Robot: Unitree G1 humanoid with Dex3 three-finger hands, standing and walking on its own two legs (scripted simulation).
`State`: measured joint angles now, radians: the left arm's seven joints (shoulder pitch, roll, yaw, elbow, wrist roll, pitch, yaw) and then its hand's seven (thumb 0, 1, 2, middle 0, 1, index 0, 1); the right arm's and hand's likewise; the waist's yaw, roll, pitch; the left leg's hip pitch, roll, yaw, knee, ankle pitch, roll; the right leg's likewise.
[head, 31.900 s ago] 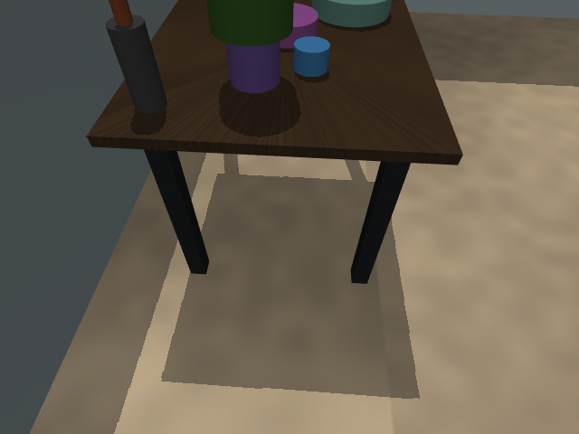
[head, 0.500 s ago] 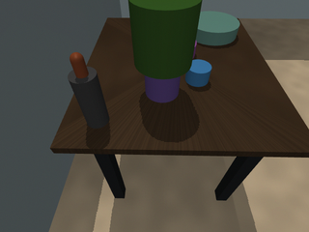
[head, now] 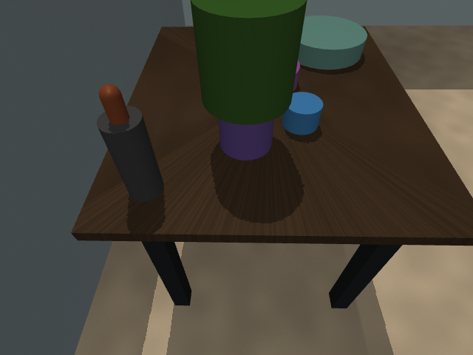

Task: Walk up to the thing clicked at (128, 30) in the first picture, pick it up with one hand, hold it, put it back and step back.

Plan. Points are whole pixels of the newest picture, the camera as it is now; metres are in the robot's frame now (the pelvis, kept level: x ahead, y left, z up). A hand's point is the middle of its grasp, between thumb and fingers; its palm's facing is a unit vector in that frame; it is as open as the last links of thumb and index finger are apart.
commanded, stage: home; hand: left
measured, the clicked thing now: (130, 145) +0.47 +0.21 +0.09
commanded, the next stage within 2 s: stand in 0.06 s
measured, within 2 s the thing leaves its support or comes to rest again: neither
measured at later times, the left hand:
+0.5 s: hand out of the picture +0.07 +0.25 -0.15, palm faces -0.02 -0.93 -0.36, open 12.2 cm
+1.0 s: hand out of the picture +0.06 +0.25 -0.15, palm faces -0.02 -0.93 -0.35, open 7.4 cm
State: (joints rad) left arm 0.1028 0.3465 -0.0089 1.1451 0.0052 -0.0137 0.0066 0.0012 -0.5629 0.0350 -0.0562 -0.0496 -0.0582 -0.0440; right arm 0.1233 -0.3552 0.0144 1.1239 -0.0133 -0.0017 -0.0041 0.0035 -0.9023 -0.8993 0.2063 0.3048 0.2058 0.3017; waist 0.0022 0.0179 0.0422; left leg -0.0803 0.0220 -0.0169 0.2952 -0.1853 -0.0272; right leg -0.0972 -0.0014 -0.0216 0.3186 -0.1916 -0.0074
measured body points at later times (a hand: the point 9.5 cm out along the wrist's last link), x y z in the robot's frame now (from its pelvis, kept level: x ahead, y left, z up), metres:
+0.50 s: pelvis +0.00 +0.00 +0.00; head +0.01 -0.01 +0.45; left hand +0.08 +0.30 -0.13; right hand +0.07 -0.30 -0.14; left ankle -0.01 +0.14 -0.75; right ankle -0.01 -0.11 -0.75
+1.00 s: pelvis -0.01 +0.00 +0.00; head +0.00 -0.01 +0.45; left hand +0.06 +0.30 -0.13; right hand +0.06 -0.30 -0.14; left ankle -0.01 +0.14 -0.75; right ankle -0.01 -0.11 -0.75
